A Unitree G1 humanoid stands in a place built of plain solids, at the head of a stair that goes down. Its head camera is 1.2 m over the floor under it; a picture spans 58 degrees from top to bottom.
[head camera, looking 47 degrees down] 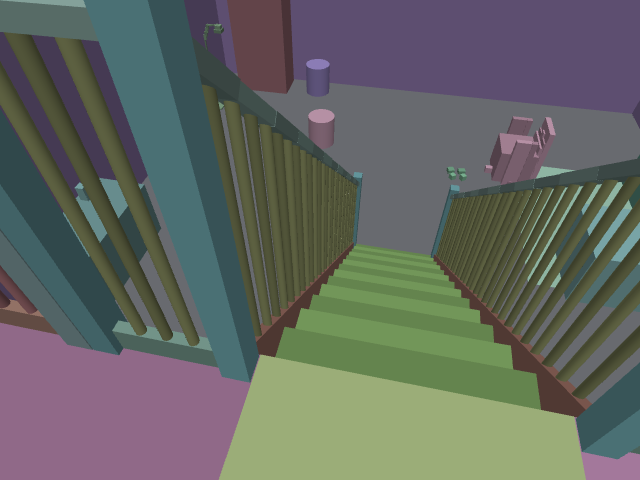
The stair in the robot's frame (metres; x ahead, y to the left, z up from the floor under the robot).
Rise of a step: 0.21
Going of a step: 0.23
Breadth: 0.90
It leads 12 degrees to the right of straight ahead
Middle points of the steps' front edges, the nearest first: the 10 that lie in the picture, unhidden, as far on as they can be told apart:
0.55 -0.26 0.00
0.77 -0.31 -0.21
1.00 -0.35 -0.41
1.22 -0.40 -0.62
1.45 -0.45 -0.83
1.67 -0.50 -1.03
1.90 -0.55 -1.24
2.12 -0.59 -1.45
2.35 -0.64 -1.65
2.57 -0.69 -1.86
